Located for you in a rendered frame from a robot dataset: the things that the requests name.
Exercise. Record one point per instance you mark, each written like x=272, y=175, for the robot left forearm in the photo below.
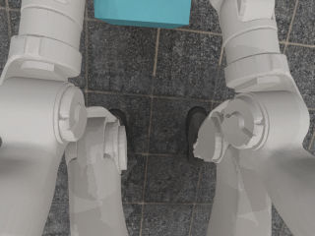
x=48, y=43

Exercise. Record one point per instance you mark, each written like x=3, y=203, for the robot right forearm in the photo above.
x=250, y=39

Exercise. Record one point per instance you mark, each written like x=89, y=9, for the robot right thigh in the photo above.
x=242, y=206

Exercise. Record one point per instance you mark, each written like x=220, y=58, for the right robot shin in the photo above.
x=199, y=147

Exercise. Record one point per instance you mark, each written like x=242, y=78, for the carton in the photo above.
x=161, y=14

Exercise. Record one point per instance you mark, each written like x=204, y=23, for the robot left upper arm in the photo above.
x=38, y=119

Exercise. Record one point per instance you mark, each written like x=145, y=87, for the robot right upper arm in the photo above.
x=269, y=128

